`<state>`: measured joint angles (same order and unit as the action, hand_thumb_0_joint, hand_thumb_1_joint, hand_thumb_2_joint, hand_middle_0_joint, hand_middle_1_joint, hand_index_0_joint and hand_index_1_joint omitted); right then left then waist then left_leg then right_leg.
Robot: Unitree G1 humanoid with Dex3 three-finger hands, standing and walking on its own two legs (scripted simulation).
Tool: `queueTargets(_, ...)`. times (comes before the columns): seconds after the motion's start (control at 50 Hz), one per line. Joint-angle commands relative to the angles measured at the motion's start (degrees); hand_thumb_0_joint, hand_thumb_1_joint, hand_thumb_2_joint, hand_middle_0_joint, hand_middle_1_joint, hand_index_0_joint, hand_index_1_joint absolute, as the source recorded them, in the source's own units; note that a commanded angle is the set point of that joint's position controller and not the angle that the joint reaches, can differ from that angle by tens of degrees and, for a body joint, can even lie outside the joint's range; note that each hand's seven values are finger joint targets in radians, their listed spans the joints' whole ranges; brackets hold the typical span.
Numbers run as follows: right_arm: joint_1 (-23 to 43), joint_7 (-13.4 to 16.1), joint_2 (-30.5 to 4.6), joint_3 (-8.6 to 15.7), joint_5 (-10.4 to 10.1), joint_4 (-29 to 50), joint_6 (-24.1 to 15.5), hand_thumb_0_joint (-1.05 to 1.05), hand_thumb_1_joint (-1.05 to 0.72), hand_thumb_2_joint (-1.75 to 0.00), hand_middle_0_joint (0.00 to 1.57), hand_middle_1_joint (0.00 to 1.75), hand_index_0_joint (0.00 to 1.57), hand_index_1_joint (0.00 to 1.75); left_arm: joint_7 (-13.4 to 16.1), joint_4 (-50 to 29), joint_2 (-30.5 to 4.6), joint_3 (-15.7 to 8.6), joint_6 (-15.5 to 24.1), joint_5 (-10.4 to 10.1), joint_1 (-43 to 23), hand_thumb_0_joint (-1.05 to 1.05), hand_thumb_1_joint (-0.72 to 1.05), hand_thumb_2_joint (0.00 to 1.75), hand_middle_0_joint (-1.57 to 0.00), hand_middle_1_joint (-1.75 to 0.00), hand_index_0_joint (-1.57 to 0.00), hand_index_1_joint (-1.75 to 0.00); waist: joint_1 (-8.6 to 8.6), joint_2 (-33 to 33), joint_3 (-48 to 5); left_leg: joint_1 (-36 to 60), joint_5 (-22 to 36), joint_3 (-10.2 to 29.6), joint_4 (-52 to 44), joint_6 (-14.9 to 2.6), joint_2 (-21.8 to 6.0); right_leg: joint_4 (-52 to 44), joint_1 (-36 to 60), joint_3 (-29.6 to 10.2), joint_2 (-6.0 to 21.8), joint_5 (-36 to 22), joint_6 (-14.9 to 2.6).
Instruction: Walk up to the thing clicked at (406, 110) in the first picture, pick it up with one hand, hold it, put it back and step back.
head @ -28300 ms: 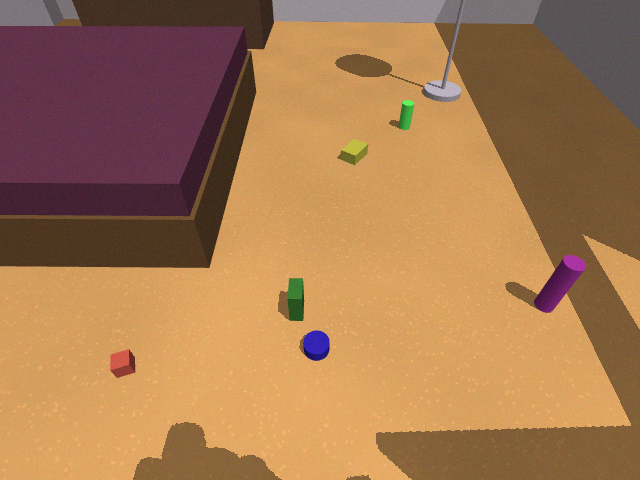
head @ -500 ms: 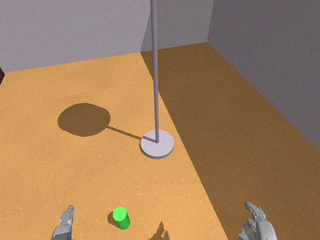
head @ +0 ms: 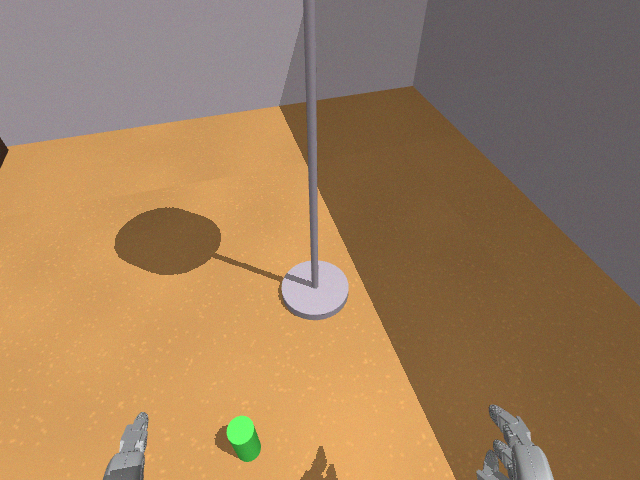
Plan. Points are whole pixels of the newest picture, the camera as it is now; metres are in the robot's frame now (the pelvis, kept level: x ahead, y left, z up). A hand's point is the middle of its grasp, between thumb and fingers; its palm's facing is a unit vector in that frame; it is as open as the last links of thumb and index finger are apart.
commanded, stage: home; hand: left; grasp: from the side
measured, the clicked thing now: (244, 439) +0.39 +0.21 -0.65
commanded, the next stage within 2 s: stand in 0.04 s
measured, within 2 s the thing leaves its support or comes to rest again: neither
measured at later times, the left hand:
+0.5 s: hand out of the picture +0.17 +0.18 -0.05, palm faces +0.09 -0.95 -0.30, open 11.6 cm
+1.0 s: hand out of the picture +0.04 +0.25 -0.11, palm faces +0.00 -0.94 -0.35, open 7.4 cm
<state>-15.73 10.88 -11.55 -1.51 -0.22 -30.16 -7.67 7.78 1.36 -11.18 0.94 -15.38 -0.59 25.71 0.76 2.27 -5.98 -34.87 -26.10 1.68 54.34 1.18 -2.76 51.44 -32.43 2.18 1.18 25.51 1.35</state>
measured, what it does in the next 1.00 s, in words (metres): stands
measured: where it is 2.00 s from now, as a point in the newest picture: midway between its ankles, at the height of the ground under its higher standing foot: outside the picture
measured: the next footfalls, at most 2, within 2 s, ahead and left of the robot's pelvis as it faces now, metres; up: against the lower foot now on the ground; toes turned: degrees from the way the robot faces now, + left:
none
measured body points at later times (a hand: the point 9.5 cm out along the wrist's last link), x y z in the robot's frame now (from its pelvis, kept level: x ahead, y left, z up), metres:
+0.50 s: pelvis +0.00 +0.00 +0.00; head +0.02 +0.00 +0.45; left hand +0.16 +0.23 -0.03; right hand +0.16 -0.23 -0.07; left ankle +0.02 +0.13 -0.69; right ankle +0.01 -0.14 -0.69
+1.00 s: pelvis +0.00 +0.01 +0.05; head +0.00 +0.01 +0.50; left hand +0.04 +0.30 -0.09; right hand +0.07 -0.28 -0.09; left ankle +0.02 +0.13 -0.69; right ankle +0.01 -0.14 -0.69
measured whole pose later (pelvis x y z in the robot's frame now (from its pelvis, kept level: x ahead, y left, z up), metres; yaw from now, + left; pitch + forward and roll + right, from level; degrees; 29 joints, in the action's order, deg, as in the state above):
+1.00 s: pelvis +0.00 +0.01 +0.05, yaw +1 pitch -3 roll +0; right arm -10.8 0.4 -17.9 1.6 2.2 -58.9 -0.1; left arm 1.3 57.8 -18.4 -0.1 0.1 1.7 13.1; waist -1.0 0.5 3.2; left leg -13.0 -14.9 0.3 30.6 -0.1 -0.2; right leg 29.6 -11.3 1.7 3.4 15.4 2.4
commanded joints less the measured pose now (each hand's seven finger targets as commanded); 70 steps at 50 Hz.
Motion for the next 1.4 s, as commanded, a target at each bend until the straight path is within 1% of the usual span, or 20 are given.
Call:
queueTargets(0.0,4.1,0.6,-6.4,2.4,-0.1,9.4,-3.1,0.0,-0.9,-0.9,0.2,0.3,0.2,0.3,0.7,-10.8,-5.9,-3.2,2.8,0.5,-2.3,0.0,-0.56,0.05,-0.05,-0.05,-0.05,-0.05,0.65,-0.9,-3.5,3.7,8.8,-1.8,-9.2,-1.26,2.1,-9.1,1.5,1.6,-2.1,-7.9,-1.38)
queueTargets(0.08,4.1,0.5,-6.6,2.6,-0.1,9.4,-3.2,0.0,-0.9,-0.9,0.2,0.3,0.2,0.3,0.6,-12.8,-6.6,-3.9,3.0,0.5,-2.8,0.0,-0.58,0.04,-0.05,-0.05,-0.05,-0.05,0.32,-0.9,-4.7,4.1,8.1,-1.6,-9.6,-1.23,2.0,-9.1,1.6,1.8,-2.2,-7.0,-1.51)
queueTargets(0.12,3.8,0.6,-6.4,2.6,0.0,9.5,-3.2,0.0,-0.9,-0.9,0.2,0.3,0.2,0.3,0.5,-10.4,-5.5,-3.3,2.8,0.6,0.8,0.0,-0.58,0.04,-0.05,-0.05,-0.05,-0.05,-0.01,-1.1,-5.7,4.5,10.9,-1.7,-8.8,-1.21,2.0,-8.5,2.7,1.6,-2.1,-9.7,-1.51)
queueTargets(0.18,3.8,0.6,-6.4,2.6,0.0,9.5,-3.1,0.0,-0.9,-0.9,0.2,0.3,0.2,0.3,0.5,-10.2,-5.1,-2.9,2.8,0.6,-0.7,0.0,-0.34,0.28,-0.2,-0.29,-0.2,-0.29,0.51,-0.9,-4.7,4.1,11.3,-1.8,-8.6,-1.18,2.0,-8.4,1.9,1.7,-2.2,-10.3,-1.41)
queueTargets(0.24,3.8,0.6,-6.5,2.6,-0.1,9.3,-3.1,0.0,-0.9,-0.9,0.2,0.3,0.2,0.3,0.8,-14.4,-7.3,-4.1,3.3,0.5,-4.2,0.0,-0.1,0.52,-0.2,-0.3,-0.2,-0.3,0.45,0.0,-5.1,4.5,9.3,-1.7,-9.3,-1.2,1.9,-8.8,1.8,1.6,-2.1,-8.3,-1.53)
queueTargets(0.26,3.8,0.6,-6.5,2.6,0.0,9.4,-3.2,0.0,-0.9,-0.9,0.2,0.3,0.2,0.3,0.6,-9.5,-5.1,-3.0,2.9,0.7,-0.4,0.0,-0.02,0.6,-0.2,-0.3,-0.2,-0.3,0.55,-1.7,-4.7,4.5,9.6,-1.4,-9.4,-1.23,1.7,-8.5,2.0,1.9,-2.3,-8.3,-1.48)
queueTargets(0.34,3.9,0.7,-6.5,2.6,0.0,9.5,-3.1,0.0,-0.9,-0.9,0.2,0.3,0.2,0.3,0.8,-12.2,-6.5,-3.6,3.1,0.6,-2.5,0.0,0.3,0.9,-0.2,-0.3,-0.2,-0.3,0.11,0.1,-5.5,4.5,11.5,-1.6,-8.9,-1.1,1.9,-8.3,2.6,1.8,-2.1,-10.2,-1.55)
queueTargets(0.4,3.7,0.5,-6.3,2.6,0.1,9.1,-3.2,0.0,-0.9,-0.9,0.2,0.3,0.2,0.3,0.6,-10.0,-5.0,-2.7,3.0,0.7,-0.6,0.0,0.54,0.9,-0.2,-0.3,-0.2,-0.3,0.66,-0.8,-4.0,4.5,9.8,-1.4,-9.6,-1.08,1.6,-8.3,1.5,2.0,-2.4,-8.4,-1.64)
queueTargets(0.42,3.8,0.5,-6.4,2.6,0.0,9.3,-3.2,0.0,-0.9,-0.9,0.2,0.3,0.2,0.3,0.8,-14.4,-6.6,-3.7,3.4,0.4,-2.6,0.0,0.62,0.9,-0.2,-0.3,-0.2,-0.3,0.05,0.2,-5.5,4.9,10.7,-1.5,-9.4,-1.06,1.8,-8.4,2.4,1.9,-2.1,-9.3,-1.68)
queueTargets(0.44,3.7,0.6,-6.5,2.6,0.0,9.1,-3.2,0.0,-0.9,-0.9,0.2,0.3,0.2,0.3,0.7,-11.4,-5.9,-3.4,3.2,0.6,-0.6,0.0,0.7,0.9,-0.2,-0.3,-0.2,-0.3,0.24,-1.0,-4.4,4.5,10.9,-1.6,-9.1,-1.17,1.8,-8.5,1.9,1.9,-2.2,-9.5,-1.56)
queueTargets(0.46,7.5,-2.9,-15.9,5.6,6.3,-2.8,1.0,0.0,-0.9,-0.9,0.2,0.3,0.2,0.3,-2.1,8.7,-13.7,-5.9,9.8,6.0,-10.0,0.0,0.78,0.9,-0.2,-0.3,-0.2,-0.3,-1.51,-5.9,4.0,5.6,16.1,2.0,-10.8,-3.23,0.3,-10.9,7.8,-3.5,2.6,-10.9,-4.68)
queueTargets(0.5,6.2,-6.2,-15.3,6.3,6.3,-5.5,3.5,0.0,-0.9,-0.9,0.2,0.3,0.2,0.3,-4.8,15.7,-15.6,-6.2,14.1,6.2,-8.7,0.0,0.9,0.9,-0.2,-0.3,-0.2,-0.3,-0.91,-6.6,1.2,8.1,13.7,1.3,-10.9,-5.08,0.6,-12.3,8.1,-7.0,4.2,-12.1,-6.65)
queueTargets(0.56,6.0,-9.0,-14.1,5.9,3.6,-8.2,3.9,0.0,-0.9,-0.9,0.2,0.3,0.2,0.3,-6.2,22.5,-15.4,-5.3,16.2,4.1,-11.9,0.0,0.9,0.9,-0.2,-0.3,-0.2,-0.3,-1.15,-4.4,0.3,11.7,11.1,1.5,-14.0,-4.86,0.8,-13.5,10.0,-7.4,4.7,-10.1,-5.81)
queueTargets(0.6,6.9,-9.8,-14.4,6.5,3.0,-9.7,3.9,0.0,-0.9,-0.9,0.2,0.3,0.2,0.3,-6.2,27.0,-15.3,-5.0,16.5,3.5,-12.4,0.0,0.9,0.9,-0.2,-0.3,-0.2,-0.3,-1.95,-3.3,-0.5,12.9,12.4,3.0,-16.2,-4.94,0.0,-13.7,11.9,-5.0,3.9,-11.4,-4.79)
queueTargets(0.7,7.7,-10.0,-14.9,6.4,3.3,-14.5,4.6,0.0,-0.9,-0.9,0.2,0.3,0.2,0.3,-5.8,36.9,-15.9,-4.8,17.5,3.2,-14.3,0.0,0.9,0.9,-0.2,-0.3,-0.2,-0.3,-1.92,-1.1,1.4,16.1,18.0,4.3,-20.8,-4.7,-1.4,-16.0,15.3,-3.9,3.8,-15.6,-3.53)
queueTargets(0.8,7.8,-9.9,-16.0,6.0,2.7,-19.0,5.5,0.0,-0.9,-0.9,0.2,0.3,0.2,0.3,-5.7,44.9,-16.7,-4.4,17.4,2.7,-14.3,0.0,0.9,0.9,-0.2,-0.3,-0.2,-0.3,-1.79,-0.1,4.3,17.7,13.9,4.8,-26.9,-4.02,-2.0,-22.0,18.6,-4.0,4.3,-14.1,-3.05)
queueTargets(0.9,7.5,-9.8,-16.8,5.4,2.2,-23.4,6.0,0.0,-0.9,-0.9,0.2,0.3,0.2,0.3,-5.7,50.9,-18.0,-4.0,17.3,2.5,-15.1,0.0,0.9,0.9,-0.2,-0.3,-0.2,-0.3,-1.35,-1.8,5.2,22.2,18.2,4.4,-30.0,-3.12,-2.2,-26.9,21.1,-4.6,5.3,-16.8,-2.82)
queueTargets(1.2,8.8,-9.9,-17.7,4.7,1.7,-30.4,6.6,0.0,-0.9,-0.9,0.2,0.3,0.2,0.3,-6.1,60.6,-18.9,-3.2,16.9,2.2,-17.8,0.0,0.9,0.9,-0.2,-0.3,-0.2,-0.3,-1.33,-1.9,9.1,22.9,11.0,4.8,-38.4,-2.18,-2.9,-33.5,24.3,-4.1,5.7,-12.8,-1.55)
queueTargets(1.32,9.2,-10.1,-17.6,4.7,1.6,-31.3,6.8,0.0,-0.9,-0.9,0.2,0.3,0.2,0.3,-6.2,61.6,-19.5,-3.3,17.0,2.2,-19.0,0.0,0.9,0.9,-0.2,-0.3,-0.2,-0.3,-1.11,-3.4,9.0,24.5,12.2,4.2,-37.7,-2.02,-2.7,-35.5,23.0,-5.1,6.2,-9.9,-1.59)
queueTargets(1.38,9.5,-10.1,-17.5,4.5,1.6,-31.7,6.6,0.0,-0.9,-0.9,0.2,0.3,0.2,0.3,-6.3,61.8,-19.5,-3.3,17.2,2.0,-19.5,0.0,0.9,0.9,-0.2,-0.3,-0.2,-0.3,-1.15,-2.0,8.0,24.5,14.4,4.0,-37.7,-2.03,-2.9,-35.4,24.7,-5.0,6.4,-13.7,-1.6)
